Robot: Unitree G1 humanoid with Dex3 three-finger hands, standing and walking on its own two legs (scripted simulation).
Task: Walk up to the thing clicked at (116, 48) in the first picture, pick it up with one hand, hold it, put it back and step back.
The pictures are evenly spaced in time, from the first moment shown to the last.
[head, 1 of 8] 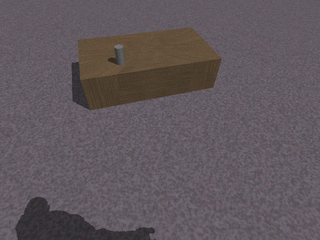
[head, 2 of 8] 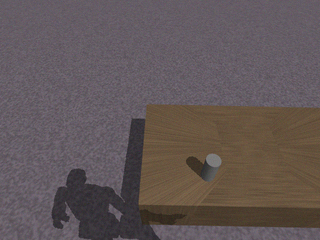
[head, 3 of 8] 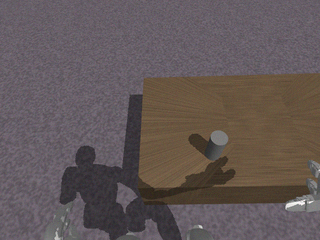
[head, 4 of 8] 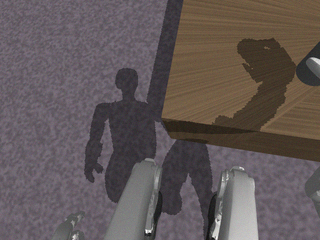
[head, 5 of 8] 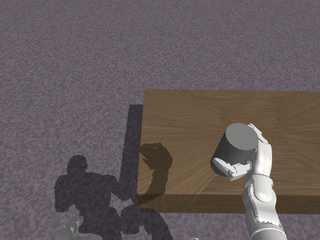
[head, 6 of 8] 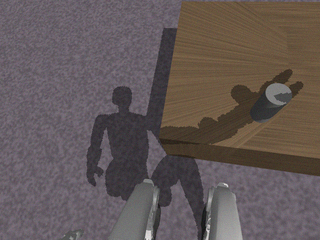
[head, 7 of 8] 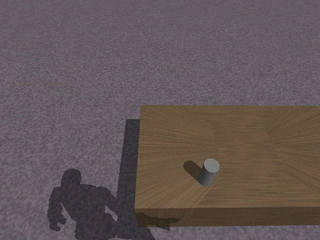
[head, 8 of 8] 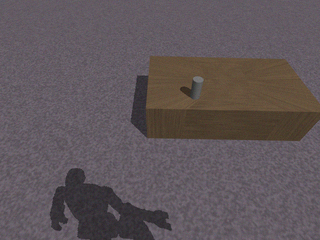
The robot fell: no
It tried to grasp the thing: yes
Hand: right
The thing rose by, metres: 0.38
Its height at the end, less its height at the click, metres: +0.00
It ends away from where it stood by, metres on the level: 0.02
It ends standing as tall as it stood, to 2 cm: yes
